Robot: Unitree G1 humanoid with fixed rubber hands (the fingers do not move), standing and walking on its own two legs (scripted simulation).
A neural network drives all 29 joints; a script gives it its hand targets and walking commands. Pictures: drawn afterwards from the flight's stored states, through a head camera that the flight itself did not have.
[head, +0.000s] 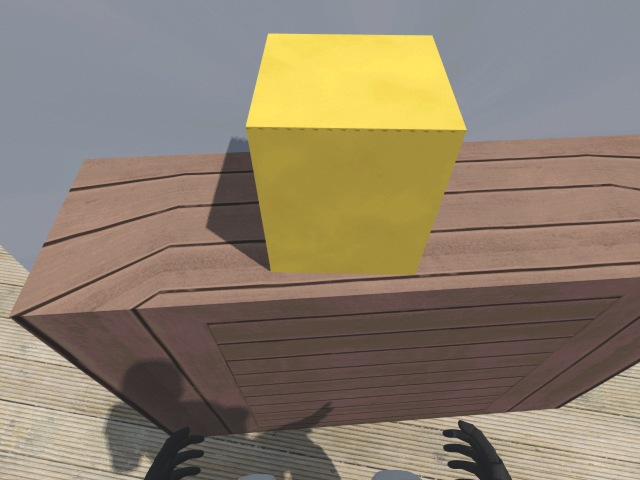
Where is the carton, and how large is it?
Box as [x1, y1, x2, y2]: [246, 34, 466, 274]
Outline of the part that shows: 268,34 246,123 246,131 271,271 414,274 466,130 432,36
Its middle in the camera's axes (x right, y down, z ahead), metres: +0.04 -0.10 +0.52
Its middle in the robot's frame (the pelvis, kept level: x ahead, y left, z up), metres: +0.47 -0.04 +0.13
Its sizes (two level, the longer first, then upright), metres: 0.210 0.200 0.250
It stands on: a pedestal, 0.75 m high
